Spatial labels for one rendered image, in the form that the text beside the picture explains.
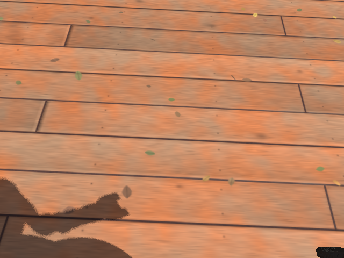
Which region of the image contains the robot right hand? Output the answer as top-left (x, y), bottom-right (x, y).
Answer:
top-left (316, 247), bottom-right (344, 258)

